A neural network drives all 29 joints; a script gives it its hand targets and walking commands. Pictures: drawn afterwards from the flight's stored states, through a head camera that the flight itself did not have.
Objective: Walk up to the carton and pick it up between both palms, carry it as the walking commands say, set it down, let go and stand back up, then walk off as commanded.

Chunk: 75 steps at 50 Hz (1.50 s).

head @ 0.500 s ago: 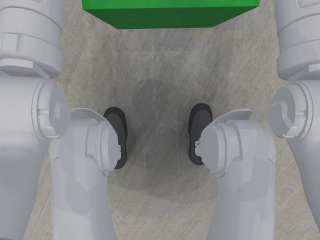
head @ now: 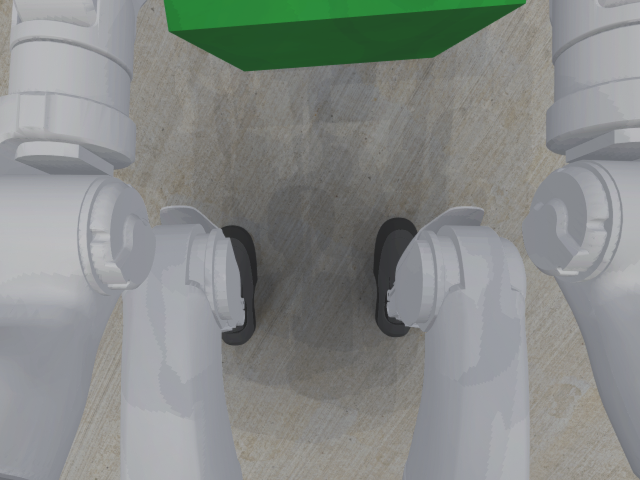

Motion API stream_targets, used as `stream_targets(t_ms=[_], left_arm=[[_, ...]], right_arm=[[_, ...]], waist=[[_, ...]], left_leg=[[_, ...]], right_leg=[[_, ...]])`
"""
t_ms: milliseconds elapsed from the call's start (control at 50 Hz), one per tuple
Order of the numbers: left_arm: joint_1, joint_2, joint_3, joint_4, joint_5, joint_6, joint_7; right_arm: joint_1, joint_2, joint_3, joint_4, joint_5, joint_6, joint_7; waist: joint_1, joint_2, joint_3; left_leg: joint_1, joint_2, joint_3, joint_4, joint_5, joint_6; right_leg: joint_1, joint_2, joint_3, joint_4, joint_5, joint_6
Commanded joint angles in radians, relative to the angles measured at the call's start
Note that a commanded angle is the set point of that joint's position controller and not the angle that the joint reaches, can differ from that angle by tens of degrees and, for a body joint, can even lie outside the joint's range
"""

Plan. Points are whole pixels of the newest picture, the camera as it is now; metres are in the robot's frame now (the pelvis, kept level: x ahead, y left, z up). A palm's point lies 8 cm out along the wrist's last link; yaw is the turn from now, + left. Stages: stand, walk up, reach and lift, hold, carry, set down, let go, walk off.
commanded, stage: reach and lift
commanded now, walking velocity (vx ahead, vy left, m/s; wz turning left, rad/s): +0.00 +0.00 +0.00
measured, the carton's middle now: out of the picture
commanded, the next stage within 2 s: none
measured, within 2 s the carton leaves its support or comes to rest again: neither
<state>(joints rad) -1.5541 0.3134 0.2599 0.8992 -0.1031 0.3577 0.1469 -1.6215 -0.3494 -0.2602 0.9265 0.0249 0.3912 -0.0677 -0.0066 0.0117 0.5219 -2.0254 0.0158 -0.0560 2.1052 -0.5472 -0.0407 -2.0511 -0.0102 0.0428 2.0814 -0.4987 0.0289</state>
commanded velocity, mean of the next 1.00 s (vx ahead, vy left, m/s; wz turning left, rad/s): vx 0.00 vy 0.00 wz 0.00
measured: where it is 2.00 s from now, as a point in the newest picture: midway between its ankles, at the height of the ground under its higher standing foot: (315, 300)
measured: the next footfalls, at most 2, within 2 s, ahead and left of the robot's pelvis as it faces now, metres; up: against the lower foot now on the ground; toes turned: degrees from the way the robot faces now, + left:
none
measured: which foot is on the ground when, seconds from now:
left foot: down 0.00-1.00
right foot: down 0.00-1.00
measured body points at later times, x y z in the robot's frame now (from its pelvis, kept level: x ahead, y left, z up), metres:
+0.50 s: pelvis +0.00 +0.00 +0.05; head +0.35 -0.01 +0.32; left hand +0.58 +0.16 -0.05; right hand +0.59 -0.17 -0.04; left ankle +0.13 +0.14 -0.37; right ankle +0.15 -0.13 -0.37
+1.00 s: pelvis -0.01 +0.00 +0.09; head +0.32 -0.01 +0.39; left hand +0.56 +0.16 +0.01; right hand +0.56 -0.17 +0.02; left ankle +0.13 +0.14 -0.37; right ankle +0.15 -0.13 -0.37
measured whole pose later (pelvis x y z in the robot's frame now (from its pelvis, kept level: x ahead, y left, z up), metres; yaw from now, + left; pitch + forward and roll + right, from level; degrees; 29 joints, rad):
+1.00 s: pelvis -0.01 +0.00 +0.09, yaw +0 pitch +20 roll +0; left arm -1.35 0.22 0.36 0.66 -0.01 0.47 0.11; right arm -1.42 -0.20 -0.40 0.68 -0.12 0.50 -0.03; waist -0.01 0.01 0.52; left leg -1.65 0.00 -0.06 1.82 -0.52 -0.04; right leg -1.68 0.01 0.04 1.80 -0.47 0.03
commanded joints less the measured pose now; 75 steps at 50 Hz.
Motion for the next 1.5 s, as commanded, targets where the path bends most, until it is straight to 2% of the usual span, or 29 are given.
stream_targets(t_ms=[0,40,60,80,140,220,320,400,460,500,540,560,600,700,740,780,840,860,900,920,960,1080,1100,1160,1180,1220,1260,1280,1480], left_arm=[[-0.746,-1.097,-0.273,-0.319,-0.032,-0.003,-0.373],[-0.837,-1.078,-0.373,-0.562,-0.112,-0.011,-0.363],[-0.855,-1.031,-0.380,-0.534,-0.091,-0.002,-0.361],[-0.774,-1.057,-0.339,-0.435,-0.080,0.020,-0.355],[-0.642,-1.102,-0.253,-0.175,0.017,0.057,-0.385],[-0.720,-1.106,-0.355,-0.445,-0.062,0.043,-0.380],[-0.537,-1.135,-0.248,-0.206,0.055,0.060,-0.399],[-0.625,-1.153,-0.406,-0.455,-0.061,0.063,-0.397],[-0.655,-1.086,-0.350,-0.358,-0.003,0.048,-0.395],[-0.587,-1.186,-0.452,-0.469,-0.086,0.073,-0.386],[-0.612,-1.136,-0.419,-0.474,-0.067,0.081,-0.386],[-0.657,-1.073,-0.379,-0.390,-0.038,0.077,-0.385],[-0.597,-1.095,-0.343,-0.350,-0.011,0.076,-0.401],[-0.499,-1.182,-0.407,-0.413,-0.047,0.090,-0.409],[-0.494,-1.153,-0.337,-0.262,0.004,0.090,-0.408],[-0.507,-1.190,-0.362,-0.378,-0.009,0.085,-0.420],[-0.558,-1.198,-0.454,-0.510,-0.077,0.086,-0.412],[-0.596,-1.114,-0.373,-0.384,-0.004,0.079,-0.404],[-0.576,-1.103,-0.383,-0.453,-0.004,0.077,-0.403],[-0.531,-1.183,-0.367,-0.392,-0.011,0.088,-0.414],[-0.541,-1.217,-0.414,-0.426,-0.064,0.089,-0.413],[-0.536,-1.165,-0.429,-0.462,-0.033,0.090,-0.407],[-0.545,-1.164,-0.399,-0.408,-0.018,0.095,-0.415],[-0.460,-1.245,-0.449,-0.450,-0.045,0.090,-0.424],[-0.469,-1.184,-0.397,-0.406,-0.022,0.087,-0.431],[-0.474,-1.148,-0.337,-0.306,0.035,0.083,-0.433],[-0.541,-1.180,-0.414,-0.472,-0.020,0.074,-0.433],[-0.554,-1.225,-0.465,-0.507,-0.055,0.075,-0.426],[-0.293,-1.241,-0.329,-0.287,0.063,0.062,-0.449]], right_arm=[[-0.461,1.151,0.253,-0.185,0.064,-0.001,0.341],[-0.489,1.233,0.366,-0.356,0.155,0.007,0.339],[-0.569,1.205,0.395,-0.351,0.182,0.005,0.326],[-0.572,1.180,0.358,-0.370,0.142,0.011,0.316],[-0.447,1.136,0.205,-0.060,0.001,0.043,0.336],[-0.548,1.211,0.361,-0.408,0.115,0.035,0.339],[-0.351,1.239,0.226,-0.095,0.006,0.059,0.363],[-0.467,1.238,0.410,-0.448,0.091,0.050,0.343],[-0.350,1.233,0.304,-0.172,0.058,0.059,0.350],[-0.462,1.209,0.450,-0.488,0.116,0.051,0.338],[-0.491,1.234,0.474,-0.503,0.144,0.065,0.324],[-0.381,1.231,0.368,-0.275,0.064,0.074,0.324],[-0.345,1.257,0.344,-0.199,0.079,0.087,0.342],[-0.384,1.309,0.477,-0.448,0.123,0.083,0.341],[-0.396,1.236,0.368,-0.262,0.064,0.085,0.340],[-0.294,1.285,0.377,-0.253,0.048,0.098,0.358],[-0.419,1.309,0.495,-0.467,0.140,0.087,0.346],[-0.262,1.292,0.372,-0.150,0.056,0.103,0.347],[-0.330,1.330,0.412,-0.285,0.081,0.101,0.352],[-0.297,1.298,0.389,-0.277,0.042,0.099,0.357],[-0.402,1.307,0.485,-0.475,0.108,0.087,0.341],[-0.341,1.347,0.492,-0.369,0.135,0.103,0.341],[-0.290,1.308,0.384,-0.225,0.060,0.110,0.354],[-0.243,1.358,0.466,-0.351,0.094,0.093,0.343],[-0.296,1.357,0.455,-0.356,0.064,0.099,0.340],[-0.178,1.377,0.349,-0.133,0.014,0.109,0.352],[-0.220,1.430,0.427,-0.240,0.078,0.110,0.357],[-0.269,1.387,0.462,-0.327,0.094,0.105,0.359],[-0.069,1.411,0.353,-0.187,-0.007,0.077,0.366]], waist=[[-0.028,-0.007,-2.028],[0.001,0.006,-2.447],[0.035,-0.010,-2.472],[-0.012,-0.045,-2.413],[-0.013,0.002,-1.884],[0.006,-0.024,-2.411],[0.025,0.012,-2.011],[-0.016,-0.034,-2.552],[0.027,0.012,-2.214],[-0.019,-0.016,-2.510],[0.034,-0.017,-2.616],[-0.008,-0.053,-2.360],[0.042,0.008,-2.190],[0.050,-0.035,-2.466],[0.036,-0.037,-2.225],[-0.003,-0.065,-2.302],[0.035,-0.044,-2.604],[0.053,0.007,-2.256],[0.076,-0.013,-2.346],[0.009,-0.064,-2.304],[0.047,-0.052,-2.510],[0.092,-0.013,-2.439],[0.034,-0.028,-2.261],[0.052,0.035,-2.448],[0.049,-0.096,-2.389],[0.053,-0.060,-2.142],[0.092,-0.025,-2.363],[0.038,-0.021,-2.457],[0.070,-0.048,-2.042]], left_leg=[[0.521,-0.142,0.191,-0.261,0.162,0.027],[0.753,-0.161,0.205,-0.254,0.368,0.024],[0.740,-0.161,0.205,-0.255,0.344,0.031],[0.715,-0.166,0.204,-0.273,0.309,0.036],[0.456,-0.147,0.193,-0.345,0.007,0.023],[0.737,-0.178,0.185,-0.332,0.303,0.032],[0.558,-0.163,0.185,-0.398,0.124,0.030],[0.802,-0.190,0.192,-0.356,0.400,0.029],[0.607,-0.169,0.197,-0.392,0.201,0.018],[0.859,-0.184,0.169,-0.413,0.406,0.023],[0.877,-0.194,0.183,-0.409,0.418,0.028],[0.704,-0.184,0.184,-0.412,0.247,0.028],[0.670,-0.172,0.195,-0.457,0.113,0.043],[0.873,-0.194,0.184,-0.469,0.370,0.044],[0.698,-0.180,0.178,-0.489,0.188,0.036],[0.755,-0.180,0.167,-0.496,0.251,0.034],[0.938,-0.196,0.166,-0.504,0.373,0.038],[0.739,-0.176,0.174,-0.511,0.228,0.032],[0.847,-0.184,0.183,-0.544,0.251,0.044],[0.796,-0.186,0.164,-0.539,0.224,0.034],[0.917,-0.190,0.173,-0.553,0.289,0.040],[0.947,-0.180,0.171,-0.595,0.249,0.046],[0.851,-0.177,0.154,-0.620,0.165,0.035],[0.956,-0.195,0.179,-0.625,0.349,0.025],[0.866,-0.193,0.157,-0.612,0.288,0.043],[0.769,-0.169,0.162,-0.655,0.126,0.043],[0.911,-0.188,0.172,-0.661,0.228,0.030],[1.019,-0.194,0.152,-0.680,0.265,0.030],[0.857,-0.189,0.134,-0.756,0.229,0.043]], right_leg=[[0.715,0.116,-0.143,-0.242,0.164,-0.030],[0.933,0.133,-0.148,-0.225,0.383,-0.027],[0.971,0.130,-0.139,-0.225,0.363,-0.018],[0.933,0.144,-0.152,-0.248,0.330,-0.019],[0.626,0.125,-0.172,-0.285,0.028,-0.038],[0.942,0.145,-0.158,-0.282,0.341,-0.010],[0.715,0.140,-0.154,-0.346,0.128,-0.023],[1.036,0.160,-0.149,-0.336,0.432,-0.019],[0.879,0.143,-0.111,-0.374,0.225,-0.033],[1.034,0.159,-0.148,-0.383,0.410,-0.018],[1.105,0.164,-0.134,-0.377,0.435,-0.014],[0.960,0.162,-0.131,-0.394,0.267,-0.019],[0.914,0.145,-0.105,-0.448,0.111,-0.012],[1.102,0.154,-0.120,-0.457,0.353,-0.004],[0.952,0.149,-0.119,-0.459,0.201,-0.013],[1.015,0.156,-0.130,-0.478,0.246,-0.010],[1.181,0.163,-0.121,-0.480,0.366,-0.006],[0.966,0.150,-0.103,-0.485,0.228,-0.020],[1.049,0.154,-0.104,-0.520,0.245,-0.007],[1.038,0.152,-0.114,-0.528,0.224,-0.011],[1.183,0.151,-0.096,-0.538,0.270,-0.003],[1.156,0.153,-0.079,-0.576,0.229,0.000],[1.030,0.150,-0.118,-0.575,0.166,-0.010],[1.229,0.154,-0.079,-0.611,0.324,-0.012],[1.187,0.149,-0.101,-0.590,0.291,0.009],[1.066,0.140,-0.076,-0.651,0.126,-0.001],[1.188,0.154,-0.075,-0.639,0.233,-0.009],[1.239,0.149,-0.083,-0.650,0.256,-0.006],[1.124,0.148,-0.078,-0.716,0.198,0.004]])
